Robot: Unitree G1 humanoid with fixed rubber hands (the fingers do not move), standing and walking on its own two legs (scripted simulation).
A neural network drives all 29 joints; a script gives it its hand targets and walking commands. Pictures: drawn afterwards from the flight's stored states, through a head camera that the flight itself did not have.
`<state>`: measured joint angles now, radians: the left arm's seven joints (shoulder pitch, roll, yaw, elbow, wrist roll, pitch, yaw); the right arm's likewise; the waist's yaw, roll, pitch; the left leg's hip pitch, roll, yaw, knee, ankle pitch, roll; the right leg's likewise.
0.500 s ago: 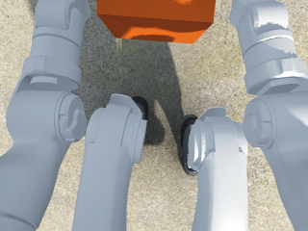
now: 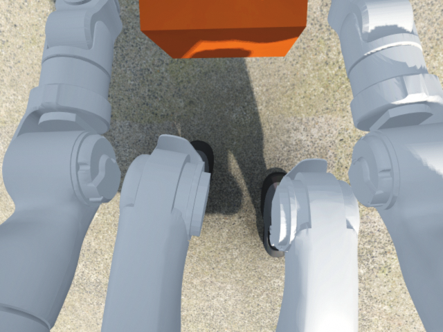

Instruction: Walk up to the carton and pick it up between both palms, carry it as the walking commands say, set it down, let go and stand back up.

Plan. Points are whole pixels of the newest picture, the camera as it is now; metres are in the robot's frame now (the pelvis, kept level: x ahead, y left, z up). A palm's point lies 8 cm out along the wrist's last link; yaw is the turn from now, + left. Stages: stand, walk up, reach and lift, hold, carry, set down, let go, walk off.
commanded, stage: set down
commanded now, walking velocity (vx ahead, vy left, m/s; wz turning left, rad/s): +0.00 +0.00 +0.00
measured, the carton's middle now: out of the picture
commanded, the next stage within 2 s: none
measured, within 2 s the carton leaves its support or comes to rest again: rests again in 0.36 s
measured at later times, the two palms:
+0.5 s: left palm out of the picture +0.50 +0.24 -0.19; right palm out of the picture +0.55 -0.07 -0.20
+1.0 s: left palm out of the picture +0.50 +0.24 -0.19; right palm out of the picture +0.55 -0.07 -0.20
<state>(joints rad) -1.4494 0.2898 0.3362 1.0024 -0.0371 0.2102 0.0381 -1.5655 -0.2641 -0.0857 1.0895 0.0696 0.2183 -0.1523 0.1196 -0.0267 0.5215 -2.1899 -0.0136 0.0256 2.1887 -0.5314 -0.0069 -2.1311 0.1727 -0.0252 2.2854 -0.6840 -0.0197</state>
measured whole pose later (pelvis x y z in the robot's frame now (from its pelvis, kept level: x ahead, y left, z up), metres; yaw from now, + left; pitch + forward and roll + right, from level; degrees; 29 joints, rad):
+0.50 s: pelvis +0.00 +0.00 -0.01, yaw +0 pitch +30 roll +2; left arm -1.43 0.31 0.31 1.06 -0.03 0.20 -0.01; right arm -1.52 -0.27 -0.09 1.12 0.05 0.18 -0.10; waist 0.11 -0.02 0.52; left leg -2.20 -0.01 0.03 2.21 -0.55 0.00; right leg -2.13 0.17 -0.02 2.31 -0.71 -0.01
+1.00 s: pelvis +0.00 +0.00 -0.01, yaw +0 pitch +30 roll +2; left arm -1.45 0.31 0.32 1.14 -0.07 0.15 0.01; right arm -1.55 -0.26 -0.10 1.17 0.01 0.18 -0.10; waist 0.11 -0.01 0.52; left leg -2.20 -0.01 0.04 2.22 -0.54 0.00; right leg -2.13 0.16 -0.02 2.32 -0.71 -0.02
